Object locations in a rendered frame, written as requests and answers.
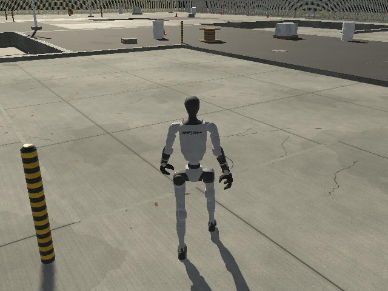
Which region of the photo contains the robot left hand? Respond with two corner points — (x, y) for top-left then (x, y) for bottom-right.
(160, 164), (174, 175)

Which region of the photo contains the robot right hand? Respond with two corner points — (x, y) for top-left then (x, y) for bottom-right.
(219, 173), (233, 190)

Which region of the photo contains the left robot forearm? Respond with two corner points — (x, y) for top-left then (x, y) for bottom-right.
(161, 146), (170, 167)

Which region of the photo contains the humanoid robot torso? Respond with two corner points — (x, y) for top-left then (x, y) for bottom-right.
(179, 119), (207, 182)

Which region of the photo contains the left robot upper arm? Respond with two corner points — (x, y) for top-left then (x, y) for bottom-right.
(164, 122), (180, 155)

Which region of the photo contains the right robot upper arm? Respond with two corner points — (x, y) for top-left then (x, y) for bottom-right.
(205, 122), (222, 156)

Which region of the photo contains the right robot forearm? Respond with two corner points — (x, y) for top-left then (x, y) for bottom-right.
(216, 147), (230, 175)

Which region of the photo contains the left robot foot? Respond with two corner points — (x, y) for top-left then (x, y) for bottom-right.
(178, 243), (187, 260)

